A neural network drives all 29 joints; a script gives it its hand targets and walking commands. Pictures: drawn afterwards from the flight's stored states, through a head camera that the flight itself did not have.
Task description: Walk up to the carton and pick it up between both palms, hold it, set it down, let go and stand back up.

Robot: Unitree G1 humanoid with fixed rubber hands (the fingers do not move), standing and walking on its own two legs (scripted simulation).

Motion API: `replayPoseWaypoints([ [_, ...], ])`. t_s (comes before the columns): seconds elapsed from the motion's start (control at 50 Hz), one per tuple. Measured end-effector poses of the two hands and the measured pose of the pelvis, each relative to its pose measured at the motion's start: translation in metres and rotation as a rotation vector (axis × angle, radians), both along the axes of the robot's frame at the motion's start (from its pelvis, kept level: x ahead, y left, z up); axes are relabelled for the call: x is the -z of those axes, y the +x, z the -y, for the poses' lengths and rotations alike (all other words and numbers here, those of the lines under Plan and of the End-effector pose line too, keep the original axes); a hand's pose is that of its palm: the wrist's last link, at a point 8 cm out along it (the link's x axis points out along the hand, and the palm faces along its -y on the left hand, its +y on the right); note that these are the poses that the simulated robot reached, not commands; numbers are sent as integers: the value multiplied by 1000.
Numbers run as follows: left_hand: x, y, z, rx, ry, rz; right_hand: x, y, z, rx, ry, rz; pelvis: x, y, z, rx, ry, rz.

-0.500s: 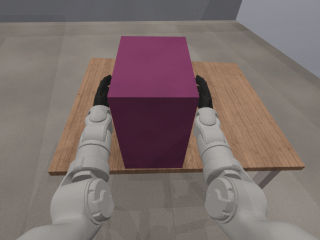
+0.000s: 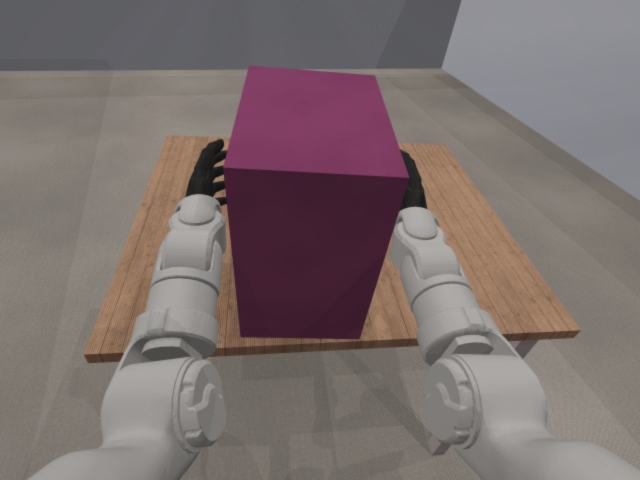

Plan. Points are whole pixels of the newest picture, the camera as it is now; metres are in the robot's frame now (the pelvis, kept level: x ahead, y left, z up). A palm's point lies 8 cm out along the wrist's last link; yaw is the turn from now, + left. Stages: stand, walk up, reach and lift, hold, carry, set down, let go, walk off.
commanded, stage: reach and lift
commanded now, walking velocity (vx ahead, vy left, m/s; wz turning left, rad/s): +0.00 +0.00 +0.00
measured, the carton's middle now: (306, 208) +0.43 +0.01 +0.15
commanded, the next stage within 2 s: hold in 1.84 s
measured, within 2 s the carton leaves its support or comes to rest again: neither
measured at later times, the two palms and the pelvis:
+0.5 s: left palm (200, 190) +0.38 +0.14 +0.21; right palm (420, 206) +0.37 -0.12 +0.21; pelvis -0.01 +0.01 +0.00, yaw +0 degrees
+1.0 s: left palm (202, 173) +0.38 +0.14 +0.24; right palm (433, 184) +0.37 -0.13 +0.24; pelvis +0.00 +0.01 +0.00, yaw +0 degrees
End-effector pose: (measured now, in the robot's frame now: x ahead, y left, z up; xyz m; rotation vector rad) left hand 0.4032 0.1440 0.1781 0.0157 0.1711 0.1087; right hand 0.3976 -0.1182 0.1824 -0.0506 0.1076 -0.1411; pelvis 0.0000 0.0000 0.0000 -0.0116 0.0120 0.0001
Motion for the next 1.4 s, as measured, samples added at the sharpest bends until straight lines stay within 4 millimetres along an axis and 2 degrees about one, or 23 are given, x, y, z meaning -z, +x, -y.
replayPoseWaypoints([
  [0.16,-14,-5,-5,-5,-2,1,-16,-3,-5,-7,13,-2,1,-3,0,-8,-3,32],
  [0.3,-20,-12,-6,-5,1,8,-22,-9,-6,-6,33,3,1,-4,-2,-14,-6,53],
  [0.54,-33,-22,5,12,12,11,-25,-25,6,17,72,10,1,-9,-9,-2,-8,86],
  [0.78,-57,-22,11,17,8,33,-49,-24,11,18,89,38,1,-6,-10,9,-5,95],
  [1.08,-57,-28,8,19,-4,28,-59,-26,9,17,99,45,1,-2,-5,1,-2,108],
  [1.4,-72,-33,9,19,-24,42,-76,-29,10,15,97,54,1,-3,0,0,1,117],
])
